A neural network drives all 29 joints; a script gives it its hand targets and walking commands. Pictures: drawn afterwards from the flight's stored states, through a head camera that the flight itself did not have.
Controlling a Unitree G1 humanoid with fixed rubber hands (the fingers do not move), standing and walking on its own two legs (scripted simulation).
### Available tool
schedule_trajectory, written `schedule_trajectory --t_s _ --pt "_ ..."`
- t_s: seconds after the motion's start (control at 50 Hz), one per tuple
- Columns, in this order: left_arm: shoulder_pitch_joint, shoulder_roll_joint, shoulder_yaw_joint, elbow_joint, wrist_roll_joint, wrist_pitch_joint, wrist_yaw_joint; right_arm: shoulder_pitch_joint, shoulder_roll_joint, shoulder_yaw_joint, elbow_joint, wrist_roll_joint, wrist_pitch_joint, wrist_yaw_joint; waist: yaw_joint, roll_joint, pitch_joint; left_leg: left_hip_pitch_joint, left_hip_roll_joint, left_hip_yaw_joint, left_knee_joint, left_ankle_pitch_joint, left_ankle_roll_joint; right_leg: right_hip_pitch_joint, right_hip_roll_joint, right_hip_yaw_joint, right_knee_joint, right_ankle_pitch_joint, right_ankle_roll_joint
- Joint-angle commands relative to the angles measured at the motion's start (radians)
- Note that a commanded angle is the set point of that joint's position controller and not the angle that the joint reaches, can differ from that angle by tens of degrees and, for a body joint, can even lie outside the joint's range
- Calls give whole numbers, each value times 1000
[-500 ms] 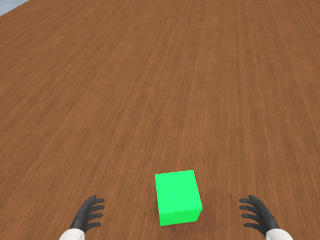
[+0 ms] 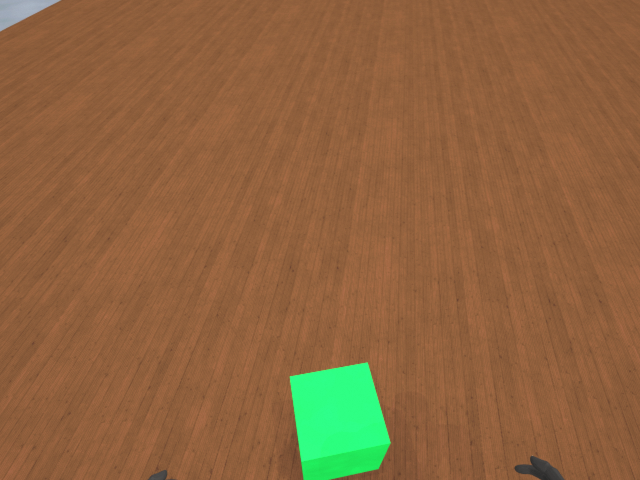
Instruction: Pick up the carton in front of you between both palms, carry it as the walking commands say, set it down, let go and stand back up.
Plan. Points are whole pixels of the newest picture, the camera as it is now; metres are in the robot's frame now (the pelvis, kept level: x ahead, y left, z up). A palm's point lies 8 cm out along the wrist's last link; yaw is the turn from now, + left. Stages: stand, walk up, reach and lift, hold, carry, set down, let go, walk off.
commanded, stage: stand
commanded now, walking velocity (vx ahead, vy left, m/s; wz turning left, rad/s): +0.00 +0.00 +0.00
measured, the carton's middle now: (335, 424) +0.39 -0.02 -0.64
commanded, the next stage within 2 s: none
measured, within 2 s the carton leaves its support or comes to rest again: neither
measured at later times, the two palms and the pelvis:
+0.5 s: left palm out of the picture +0.08 +0.26 -0.13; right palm out of the picture +0.05 -0.26 -0.11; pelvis +0.01 +0.01 -0.01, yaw -2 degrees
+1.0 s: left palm out of the picture +0.03 +0.25 -0.13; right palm out of the picture -0.03 -0.24 -0.13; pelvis -0.01 +0.01 +0.00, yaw -3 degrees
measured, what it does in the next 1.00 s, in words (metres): stands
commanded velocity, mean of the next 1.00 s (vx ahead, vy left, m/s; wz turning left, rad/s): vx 0.00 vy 0.00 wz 0.00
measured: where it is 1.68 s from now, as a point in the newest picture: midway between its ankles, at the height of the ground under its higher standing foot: outside the picture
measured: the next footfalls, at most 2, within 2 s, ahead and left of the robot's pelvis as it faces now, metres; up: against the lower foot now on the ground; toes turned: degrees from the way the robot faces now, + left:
none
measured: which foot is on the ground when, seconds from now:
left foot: down 0.00-1.00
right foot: down 0.00-1.00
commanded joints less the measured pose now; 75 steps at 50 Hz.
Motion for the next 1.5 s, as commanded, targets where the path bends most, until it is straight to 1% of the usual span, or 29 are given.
schedule_trajectory --t_s 0.0,0.1,0.2,0.44,0.74,1.14,1.48 --pt "14 105 20 -43 -4 -9 8 24 -108 -19 -60 6 -7 -8 1 42 -11 46 96 -70 -32 455 -7 -25 -102 79 -26 399 -12" --pt "29 101 14 -18 -10 5 16 56 -113 -13 -44 11 5 -16 0 32 -5 47 94 -51 -12 531 2 -26 -96 76 7 425 -17" --pt "33 97 9 2 -13 19 24 71 -108 -8 -26 14 18 -20 1 21 5 49 91 -35 -5 545 10 -30 -90 74 26 423 -22" --pt "33 100 0 54 -12 44 34 93 -101 -4 33 13 43 -24 -3 15 53 60 87 -19 -29 436 24 -48 -84 86 21 378 -29" --pt "40 87 -9 151 -13 59 35 120 -86 4 148 10 55 -21 -2 10 105 87 86 -18 -88 320 31 -30 -87 103 -27 373 -31" --pt "57 30 -30 298 -17 70 38 147 -33 24 316 8 53 -20 0 11 155 110 94 -22 -150 276 36 -14 -94 102 -93 331 -20" --pt "77 -20 -45 383 -19 73 41 157 15 35 408 8 46 -22 1 14 177 99 96 -27 -188 255 44 -13 -97 90 -127 282 -7"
